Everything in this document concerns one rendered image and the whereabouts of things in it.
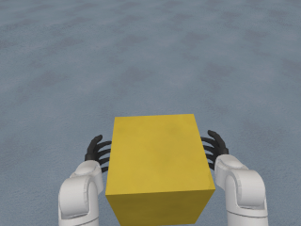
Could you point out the robot left hand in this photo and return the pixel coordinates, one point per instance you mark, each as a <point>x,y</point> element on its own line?
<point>94,154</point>

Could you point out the right robot forearm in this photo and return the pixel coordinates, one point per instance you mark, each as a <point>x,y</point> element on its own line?
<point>245,193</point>

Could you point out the carton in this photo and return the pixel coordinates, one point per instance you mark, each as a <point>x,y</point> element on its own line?
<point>158,172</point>

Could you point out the left robot forearm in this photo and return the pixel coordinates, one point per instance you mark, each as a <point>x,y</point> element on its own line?
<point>78,203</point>

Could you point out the robot right hand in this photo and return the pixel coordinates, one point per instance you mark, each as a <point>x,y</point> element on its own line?
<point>219,147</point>

